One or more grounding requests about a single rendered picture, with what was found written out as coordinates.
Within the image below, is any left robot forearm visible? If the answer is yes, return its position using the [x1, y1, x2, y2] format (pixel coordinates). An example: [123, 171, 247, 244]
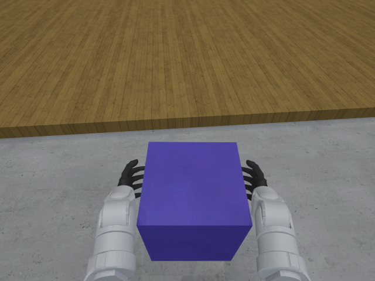
[84, 185, 137, 281]

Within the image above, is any right robot forearm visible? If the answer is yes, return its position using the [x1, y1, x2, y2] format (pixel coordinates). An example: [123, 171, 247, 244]
[251, 186, 311, 281]

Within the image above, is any carton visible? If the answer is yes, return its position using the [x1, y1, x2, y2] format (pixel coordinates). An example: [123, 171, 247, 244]
[137, 142, 253, 261]

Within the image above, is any left robot hand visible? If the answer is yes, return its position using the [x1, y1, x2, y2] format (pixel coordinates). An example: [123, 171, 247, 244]
[118, 159, 145, 198]

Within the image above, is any right robot hand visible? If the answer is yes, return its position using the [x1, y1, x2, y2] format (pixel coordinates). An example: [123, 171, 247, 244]
[241, 160, 267, 201]

